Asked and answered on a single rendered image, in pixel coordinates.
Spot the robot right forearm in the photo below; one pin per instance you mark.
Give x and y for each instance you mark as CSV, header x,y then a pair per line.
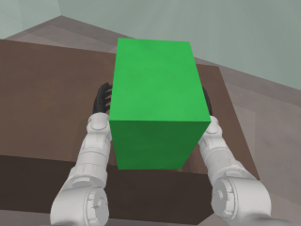
x,y
217,156

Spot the robot left forearm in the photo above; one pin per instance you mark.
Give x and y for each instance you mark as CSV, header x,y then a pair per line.
x,y
91,164

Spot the left robot upper arm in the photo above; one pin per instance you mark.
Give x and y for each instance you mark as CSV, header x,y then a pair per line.
x,y
80,206

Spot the robot right hand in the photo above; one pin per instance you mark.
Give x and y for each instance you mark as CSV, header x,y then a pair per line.
x,y
207,99

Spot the carton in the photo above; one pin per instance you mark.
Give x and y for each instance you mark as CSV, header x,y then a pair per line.
x,y
158,112

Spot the robot left hand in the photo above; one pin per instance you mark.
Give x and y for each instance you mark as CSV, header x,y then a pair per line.
x,y
100,101

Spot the right robot upper arm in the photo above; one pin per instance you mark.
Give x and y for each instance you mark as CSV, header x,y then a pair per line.
x,y
244,202

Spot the pedestal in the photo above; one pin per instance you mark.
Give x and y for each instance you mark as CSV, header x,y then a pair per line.
x,y
47,94

